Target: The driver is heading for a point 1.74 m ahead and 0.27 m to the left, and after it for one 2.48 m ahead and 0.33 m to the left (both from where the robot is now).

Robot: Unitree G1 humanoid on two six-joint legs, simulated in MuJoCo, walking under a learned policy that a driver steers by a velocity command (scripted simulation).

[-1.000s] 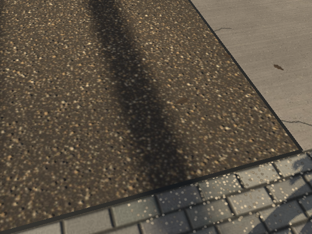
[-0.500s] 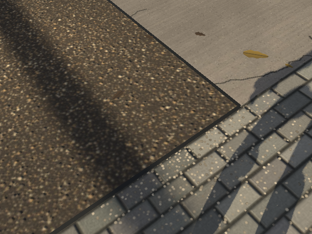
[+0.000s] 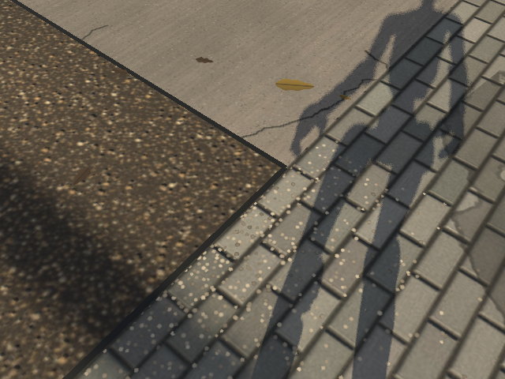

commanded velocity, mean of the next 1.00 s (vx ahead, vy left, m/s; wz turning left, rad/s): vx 0.10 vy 0.00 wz -0.04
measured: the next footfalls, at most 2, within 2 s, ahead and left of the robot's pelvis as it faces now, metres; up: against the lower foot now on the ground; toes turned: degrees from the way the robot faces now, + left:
right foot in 0.06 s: +0.03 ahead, -0.14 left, +0.00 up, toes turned +2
right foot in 1.34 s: +0.45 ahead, -0.10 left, +0.00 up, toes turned -1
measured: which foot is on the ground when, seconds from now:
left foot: down 0.00-1.00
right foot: up 0.00-0.04, down 0.06-0.86, up 0.88-1.00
